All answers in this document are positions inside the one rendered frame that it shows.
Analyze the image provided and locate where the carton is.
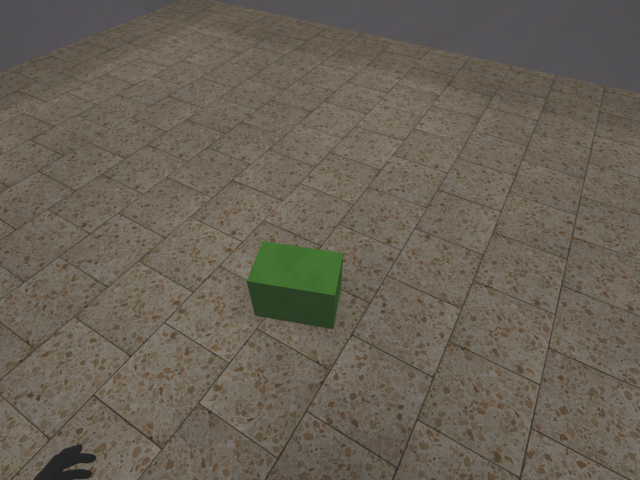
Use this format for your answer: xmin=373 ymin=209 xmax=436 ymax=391
xmin=247 ymin=241 xmax=344 ymax=329

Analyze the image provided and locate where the left robot hand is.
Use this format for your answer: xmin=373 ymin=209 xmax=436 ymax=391
xmin=34 ymin=444 xmax=96 ymax=480

